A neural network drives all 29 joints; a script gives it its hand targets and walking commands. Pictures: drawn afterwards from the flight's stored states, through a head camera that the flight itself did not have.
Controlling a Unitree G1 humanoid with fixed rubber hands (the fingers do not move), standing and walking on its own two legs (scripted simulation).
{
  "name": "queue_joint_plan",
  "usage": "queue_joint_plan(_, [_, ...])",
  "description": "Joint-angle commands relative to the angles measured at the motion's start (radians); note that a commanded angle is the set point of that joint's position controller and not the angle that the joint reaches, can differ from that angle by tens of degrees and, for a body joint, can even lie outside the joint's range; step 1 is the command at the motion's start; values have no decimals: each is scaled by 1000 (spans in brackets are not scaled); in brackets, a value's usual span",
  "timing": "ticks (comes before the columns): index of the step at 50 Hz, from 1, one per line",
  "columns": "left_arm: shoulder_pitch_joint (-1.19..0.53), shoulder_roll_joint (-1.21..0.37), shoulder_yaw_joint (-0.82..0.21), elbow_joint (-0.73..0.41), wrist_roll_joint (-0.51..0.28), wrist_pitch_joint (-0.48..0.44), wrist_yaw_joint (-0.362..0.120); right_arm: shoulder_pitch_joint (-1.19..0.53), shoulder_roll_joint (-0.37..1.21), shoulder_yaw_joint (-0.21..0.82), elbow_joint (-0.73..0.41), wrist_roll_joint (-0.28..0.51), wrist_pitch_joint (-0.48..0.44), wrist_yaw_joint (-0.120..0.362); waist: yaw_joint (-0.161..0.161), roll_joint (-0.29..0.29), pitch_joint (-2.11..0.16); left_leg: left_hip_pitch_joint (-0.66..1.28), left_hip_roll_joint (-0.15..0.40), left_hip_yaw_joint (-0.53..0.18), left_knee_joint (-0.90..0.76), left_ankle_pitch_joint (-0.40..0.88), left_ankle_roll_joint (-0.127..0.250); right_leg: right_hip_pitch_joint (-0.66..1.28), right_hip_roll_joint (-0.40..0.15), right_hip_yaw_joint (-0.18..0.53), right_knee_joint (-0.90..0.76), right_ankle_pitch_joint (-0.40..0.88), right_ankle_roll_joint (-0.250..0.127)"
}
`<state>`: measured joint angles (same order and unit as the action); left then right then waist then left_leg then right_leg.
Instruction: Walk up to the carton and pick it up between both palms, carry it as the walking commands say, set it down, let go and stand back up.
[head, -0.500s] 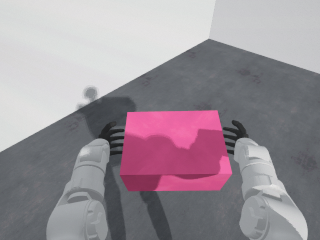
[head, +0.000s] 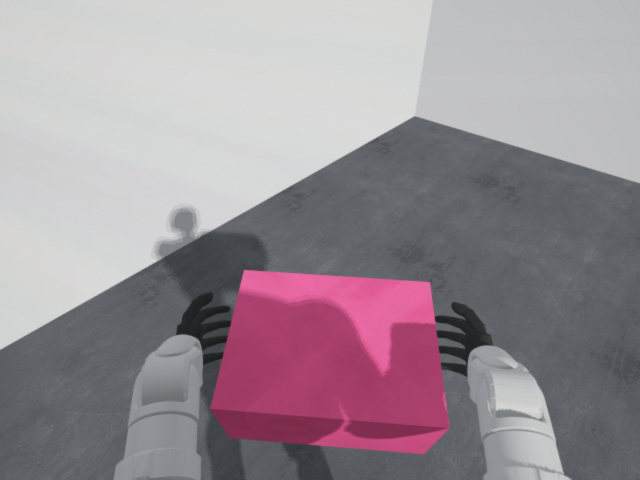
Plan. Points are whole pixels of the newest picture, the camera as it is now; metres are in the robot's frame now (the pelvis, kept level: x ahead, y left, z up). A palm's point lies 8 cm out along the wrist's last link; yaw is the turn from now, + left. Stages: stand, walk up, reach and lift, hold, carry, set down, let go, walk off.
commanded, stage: reach and lift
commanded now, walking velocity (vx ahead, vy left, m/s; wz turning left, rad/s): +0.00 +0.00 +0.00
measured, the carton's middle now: (330, 359) +0.33 +0.00 -0.03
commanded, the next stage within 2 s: hold in 0.86 s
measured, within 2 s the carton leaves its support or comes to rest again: neither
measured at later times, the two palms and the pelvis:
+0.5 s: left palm (188, 357) +0.29 +0.18 +0.05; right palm (475, 361) +0.29 -0.19 +0.03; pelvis +0.00 +0.00 +0.00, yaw +0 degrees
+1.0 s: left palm (184, 369) +0.27 +0.19 +0.04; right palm (473, 358) +0.28 -0.18 +0.04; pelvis +0.00 +0.00 +0.00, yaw +0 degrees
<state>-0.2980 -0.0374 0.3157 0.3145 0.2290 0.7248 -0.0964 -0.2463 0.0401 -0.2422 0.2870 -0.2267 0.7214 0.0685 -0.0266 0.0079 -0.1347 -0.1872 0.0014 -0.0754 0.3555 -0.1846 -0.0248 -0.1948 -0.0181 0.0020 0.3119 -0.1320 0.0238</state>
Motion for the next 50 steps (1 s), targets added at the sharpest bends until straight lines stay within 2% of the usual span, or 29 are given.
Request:
queue_joint_plan(1, [-601,-894,-607,-175,-247,-25,-253,-598,888,530,-148,273,-28,283,25,48,-251,206,-97,43,-73,267,14,205,105,40,-37,232,-9])
queue_joint_plan(3, [-634,-902,-587,-130,-208,-25,-246,-660,855,492,-118,276,-43,299,49,125,-179,157,-99,58,-88,150,3,172,108,34,-36,110,-30])
queue_joint_plan(5, [-654,-916,-581,-120,-208,-32,-248,-691,863,484,-95,275,-46,316,48,113,-170,150,-85,48,-86,147,-3,156,112,29,-30,76,-33])
queue_joint_plan(6, [-638,-936,-578,-111,-194,-29,-248,-714,843,469,-101,281,-51,328,47,143,-167,140,-83,47,-86,136,-14,158,114,29,-27,49,-37])
queue_joint_plan(8, [-658,-965,-592,-100,-187,-43,-252,-722,859,476,-81,260,-65,337,61,111,-195,164,-88,55,-94,159,-13,146,118,21,-32,82,-36])
queue_joint_plan(9, [-673,-955,-624,-178,-211,-53,-250,-698,892,500,-105,279,-69,342,50,94,-220,171,-85,53,-88,192,-15,158,121,22,-24,110,-31])
queue_joint_plan(10, [-596,-967,-613,-119,-204,-47,-250,-681,880,501,-119,270,-67,337,45,55,-211,175,-89,57,-87,219,-7,182,119,24,-32,135,-28])
queue_joint_plan(11, [-619,-961,-590,-110,-195,-43,-256,-702,880,489,-107,267,-65,344,57,49,-186,154,-82,51,-99,172,-8,160,123,15,-31,88,-28])
queue_joint_plan(12, [-578,-969,-605,-104,-201,-53,-257,-728,887,534,-155,289,-76,343,70,32,-219,178,-85,50,-92,218,-2,174,123,25,-32,132,-25])
queue_joint_plan(14, [-550,-958,-562,-55,-190,-50,-262,-685,898,515,-113,268,-62,340,70,-4,-204,148,-90,65,-103,127,4,186,117,16,-38,67,-17])
queue_joint_plan(18, [-552,-966,-599,-82,-204,-67,-264,-708,916,555,-169,277,-78,336,82,-31,-253,172,-84,54,-93,249,10,197,122,20,-28,170,-13])
queue_joint_plan(19, [-550,-932,-604,-139,-209,-74,-264,-657,933,569,-159,276,-72,334,84,-54,-287,181,-93,66,-92,269,9,213,122,16,-28,210,-3])
queue_joint_plan(20, [-488,-965,-611,-105,-207,-69,-263,-685,941,598,-220,288,-76,327,87,-74,-285,180,-99,66,-87,271,19,234,118,23,-26,223,-1])
queue_joint_plan(26, [-493,-937,-645,-183,-233,-68,-266,-582,940,572,-153,277,-62,316,73,-13,-292,183,-97,60,-89,329,8,219,117,30,-30,264,-7])
queue_joint_plan(27, [-528,-944,-679,-237,-256,-76,-266,-585,959,600,-175,282,-69,315,65,-43,-338,223,-94,59,-83,347,9,216,122,31,-24,273,-5])
queue_joint_plan(28, [-487,-924,-653,-193,-231,-70,-262,-563,938,583,-184,267,-62,308,81,-54,-309,187,-93,56,-83,340,11,240,122,32,-21,285,-4])
queue_joint_plan(30, [-504,-937,-698,-262,-262,-70,-270,-537,938,590,-212,273,-68,306,63,-18,-283,195,-102,63,-87,364,4,227,126,30,-27,289,-8])
queue_joint_plan(35, [-594,-933,-685,-239,-249,-63,-264,-573,922,514,-111,262,-60,316,53,42,-225,140,-92,60,-97,167,0,176,118,28,-29,114,-26])
queue_joint_plan(36, [-568,-922,-666,-219,-231,-56,-265,-558,920,492,-87,262,-60,319,53,84,-205,136,-98,67,-93,189,-5,182,114,27,-32,137,-28])
queue_joint_plan(37, [-578,-934,-704,-282,-250,-65,-266,-568,928,525,-140,273,-68,318,52,42,-273,168,-92,51,-78,266,-2,192,121,37,-21,191,-26])
queue_joint_plan(38, [-572,-914,-712,-265,-242,-60,-259,-532,919,513,-98,266,-62,319,61,68,-248,165,-88,56,-92,253,-10,185,124,27,-25,163,-26])
queue_joint_plan(39, [-538,-925,-689,-230,-242,-53,-264,-535,912,517,-117,269,-58,319,55,33,-232,163,-89,56,-92,250,-3,186,123,26,-30,172,-26])
queue_joint_plan(40, [-569,-933,-695,-243,-245,-57,-262,-535,938,520,-96,274,-55,323,57,64,-237,155,-94,60,-90,212,-3,186,120,30,-29,143,-29])
queue_joint_plan(41, [-546,-938,-706,-249,-250,-56,-262,-566,936,546,-150,285,-65,316,49,49,-270,167,-93,57,-86,240,2,207,119,33,-20,180,-25])
queue_joint_plan(43, [-536,-942,-685,-223,-245,-53,-261,-557,934,537,-133,276,-56,320,59,29,-243,157,-87,58,-104,226,3,193,123,25,-29,145,-26])
queue_joint_plan(44, [-557,-945,-706,-240,-261,-58,-269,-531,938,544,-127,277,-57,319,46,17,-243,159,-90,55,-96,234,3,187,123,29,-31,164,-24])
queue_joint_plan(47, [-494,-931,-712,-272,-269,-55,-266,-505,931,566,-166,283,-54,312,54,-12,-282,199,-84,43,-91,349,3,215,123,34,-25,246,-20])
queue_joint_plan(48, [-490,-928,-706,-271,-261,-50,-266,-513,929,558,-182,282,-54,310,57,14,-282,186,-93,61,-91,305,3,229,121,35,-24,229,-17])
queue_joint_plan(50, [-505,-927,-705,-275,-260,-55,-264,-537,923,561,-181,284,-55,306,58,-13,-287,179,-91,51,-92,309,6,222,123,29,-25,230,-17])
